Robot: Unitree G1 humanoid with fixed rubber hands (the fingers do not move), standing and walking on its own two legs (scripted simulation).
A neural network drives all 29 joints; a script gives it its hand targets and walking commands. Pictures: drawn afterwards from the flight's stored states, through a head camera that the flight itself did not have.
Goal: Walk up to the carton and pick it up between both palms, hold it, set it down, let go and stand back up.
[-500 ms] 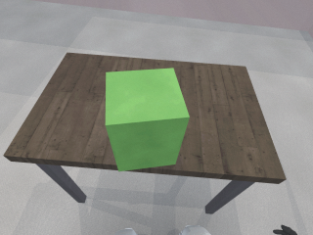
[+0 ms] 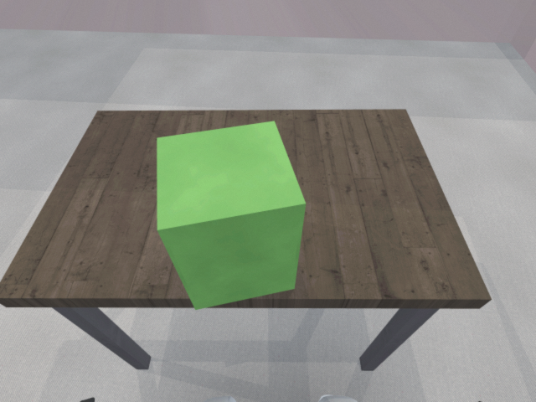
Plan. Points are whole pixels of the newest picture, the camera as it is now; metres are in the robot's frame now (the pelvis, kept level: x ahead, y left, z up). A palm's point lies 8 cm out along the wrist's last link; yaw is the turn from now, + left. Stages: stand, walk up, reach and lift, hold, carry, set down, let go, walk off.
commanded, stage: walk up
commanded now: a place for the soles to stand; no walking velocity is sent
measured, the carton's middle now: (232, 220) +0.37 +0.08 +0.05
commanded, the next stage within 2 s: none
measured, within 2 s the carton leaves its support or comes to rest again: neither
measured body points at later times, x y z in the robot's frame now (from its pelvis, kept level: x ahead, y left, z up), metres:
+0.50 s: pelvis -0.03 +0.02 +0.00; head +0.00 -0.01 +0.45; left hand +0.07 +0.35 -0.08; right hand +0.06 -0.31 -0.11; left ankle -0.05 +0.16 -0.66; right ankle +0.04 -0.11 -0.71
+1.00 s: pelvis -0.09 +0.06 +0.01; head -0.07 +0.08 +0.46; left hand +0.00 +0.38 -0.11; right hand -0.03 -0.26 -0.09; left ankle -0.04 +0.16 -0.71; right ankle -0.10 -0.06 -0.71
